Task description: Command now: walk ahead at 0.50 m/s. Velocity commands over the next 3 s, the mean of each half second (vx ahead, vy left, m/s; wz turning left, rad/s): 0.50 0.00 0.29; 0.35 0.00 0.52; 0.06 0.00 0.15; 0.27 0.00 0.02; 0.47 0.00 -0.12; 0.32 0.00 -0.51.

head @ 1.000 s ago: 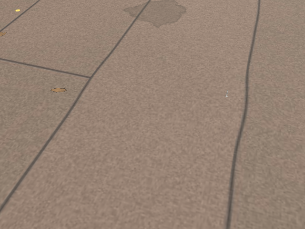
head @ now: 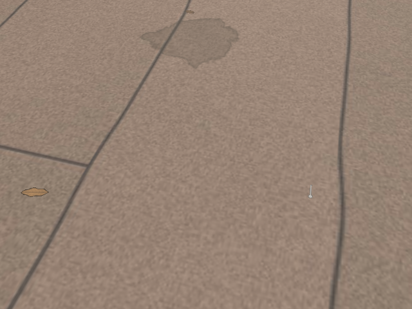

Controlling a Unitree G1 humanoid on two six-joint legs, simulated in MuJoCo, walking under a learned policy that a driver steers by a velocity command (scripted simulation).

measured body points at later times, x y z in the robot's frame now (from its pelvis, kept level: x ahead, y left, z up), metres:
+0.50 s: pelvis +0.28 -0.06 +0.00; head +0.30 -0.06 +0.45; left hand +0.27 +0.22 -0.13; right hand +0.45 -0.31 -0.12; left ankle +0.35 +0.13 -0.67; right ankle +0.27 -0.16 -0.75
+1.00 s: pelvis +0.49 +0.06 -0.01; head +0.53 +0.10 +0.44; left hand +0.52 +0.38 -0.12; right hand +0.73 -0.14 -0.11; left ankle +0.51 +0.13 -0.75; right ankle +0.62 -0.09 -0.67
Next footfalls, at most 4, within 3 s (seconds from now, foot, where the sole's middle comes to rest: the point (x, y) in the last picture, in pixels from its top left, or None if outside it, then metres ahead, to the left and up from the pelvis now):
0.20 right None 0.31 -0.16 -0.78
0.76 left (158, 299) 0.54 0.15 -0.78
1.24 right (205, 247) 0.72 -0.01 -0.78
2.24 left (102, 214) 0.88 0.36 -0.78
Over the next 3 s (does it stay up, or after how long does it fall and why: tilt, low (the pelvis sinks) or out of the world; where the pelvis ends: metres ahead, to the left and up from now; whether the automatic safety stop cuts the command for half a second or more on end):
stays up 1.11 0.30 -0.01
